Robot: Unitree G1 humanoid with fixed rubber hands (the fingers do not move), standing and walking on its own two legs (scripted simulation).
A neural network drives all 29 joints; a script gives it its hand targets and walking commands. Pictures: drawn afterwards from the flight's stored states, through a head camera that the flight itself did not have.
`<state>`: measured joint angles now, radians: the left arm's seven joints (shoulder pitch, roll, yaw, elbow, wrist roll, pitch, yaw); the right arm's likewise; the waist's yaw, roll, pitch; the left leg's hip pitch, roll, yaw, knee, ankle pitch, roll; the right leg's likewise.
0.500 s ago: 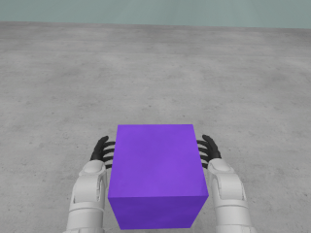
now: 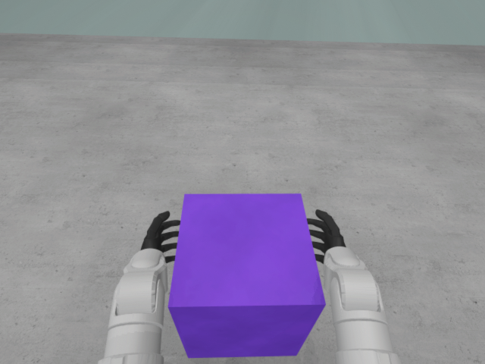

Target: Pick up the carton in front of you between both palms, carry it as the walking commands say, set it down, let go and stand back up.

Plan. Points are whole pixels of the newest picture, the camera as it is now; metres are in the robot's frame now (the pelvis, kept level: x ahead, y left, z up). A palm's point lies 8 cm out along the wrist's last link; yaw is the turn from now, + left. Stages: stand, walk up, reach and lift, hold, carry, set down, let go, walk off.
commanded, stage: carry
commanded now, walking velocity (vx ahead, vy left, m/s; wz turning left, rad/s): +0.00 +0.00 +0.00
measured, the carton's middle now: (242, 278) +0.28 +0.00 -0.04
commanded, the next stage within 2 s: hold in 0.16 s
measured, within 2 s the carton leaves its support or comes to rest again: neither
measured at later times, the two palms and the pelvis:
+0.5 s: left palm (147, 274) +0.25 +0.15 +0.04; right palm (337, 267) +0.26 -0.15 +0.05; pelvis -0.03 +0.00 +0.01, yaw +1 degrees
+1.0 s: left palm (150, 256) +0.28 +0.15 +0.05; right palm (340, 263) +0.26 -0.15 +0.06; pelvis -0.02 +0.02 +0.01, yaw -4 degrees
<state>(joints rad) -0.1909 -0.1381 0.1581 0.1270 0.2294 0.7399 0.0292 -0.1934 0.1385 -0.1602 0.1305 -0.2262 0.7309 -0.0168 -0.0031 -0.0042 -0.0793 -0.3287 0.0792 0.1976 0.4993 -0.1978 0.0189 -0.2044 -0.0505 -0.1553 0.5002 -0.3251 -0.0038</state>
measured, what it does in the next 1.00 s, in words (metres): stands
